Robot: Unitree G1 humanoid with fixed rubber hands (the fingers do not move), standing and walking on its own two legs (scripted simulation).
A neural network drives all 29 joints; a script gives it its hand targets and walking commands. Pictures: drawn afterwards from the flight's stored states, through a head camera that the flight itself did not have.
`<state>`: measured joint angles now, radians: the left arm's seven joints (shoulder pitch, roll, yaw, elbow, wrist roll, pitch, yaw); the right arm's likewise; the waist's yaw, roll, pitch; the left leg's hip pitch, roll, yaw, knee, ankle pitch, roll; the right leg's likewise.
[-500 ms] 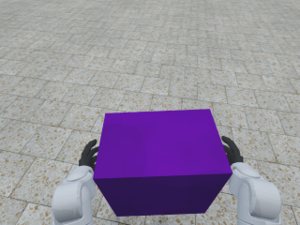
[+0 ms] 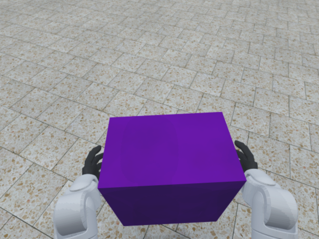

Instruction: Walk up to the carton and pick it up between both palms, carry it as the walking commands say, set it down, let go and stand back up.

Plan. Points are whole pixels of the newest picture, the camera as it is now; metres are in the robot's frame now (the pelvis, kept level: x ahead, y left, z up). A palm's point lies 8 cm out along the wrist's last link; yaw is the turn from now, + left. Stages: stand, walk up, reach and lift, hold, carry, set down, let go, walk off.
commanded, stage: carry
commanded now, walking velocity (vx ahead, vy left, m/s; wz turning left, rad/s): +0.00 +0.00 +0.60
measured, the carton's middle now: (168, 174) +0.28 +0.01 +0.02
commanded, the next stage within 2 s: none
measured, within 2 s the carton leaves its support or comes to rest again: neither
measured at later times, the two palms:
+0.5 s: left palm (0, 226) +0.16 +0.33 +0.05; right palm (167, 173) +0.26 +0.01 +0.06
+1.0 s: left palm out of the picture +0.08 +0.38 +0.08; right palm (146, 201) +0.19 +0.05 +0.10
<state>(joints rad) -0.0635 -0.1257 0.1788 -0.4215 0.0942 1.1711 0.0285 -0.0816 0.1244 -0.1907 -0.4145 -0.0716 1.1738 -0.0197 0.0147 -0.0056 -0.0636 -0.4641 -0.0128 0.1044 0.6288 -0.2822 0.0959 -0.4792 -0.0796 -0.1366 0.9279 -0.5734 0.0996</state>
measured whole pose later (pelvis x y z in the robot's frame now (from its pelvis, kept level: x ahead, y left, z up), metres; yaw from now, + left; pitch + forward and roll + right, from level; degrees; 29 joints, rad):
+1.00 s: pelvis -0.10 +0.13 +0.01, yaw +18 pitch +7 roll -3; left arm -0.07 -0.13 0.18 -0.45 0.09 1.17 0.03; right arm -0.06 0.13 -0.18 -0.43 -0.07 1.14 -0.01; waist 0.00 -0.01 -0.13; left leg -0.48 -0.07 0.10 0.40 -0.06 0.14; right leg -0.22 -0.01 -0.14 0.49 -0.43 0.04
